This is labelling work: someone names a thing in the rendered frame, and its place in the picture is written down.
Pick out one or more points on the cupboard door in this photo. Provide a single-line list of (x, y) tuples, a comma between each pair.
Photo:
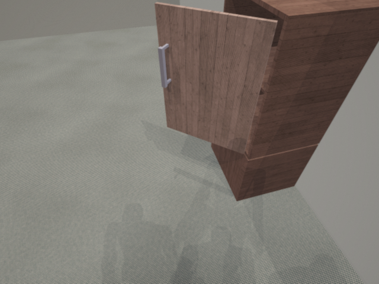
[(216, 62)]

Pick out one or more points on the handle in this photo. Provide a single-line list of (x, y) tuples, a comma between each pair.
[(162, 63)]

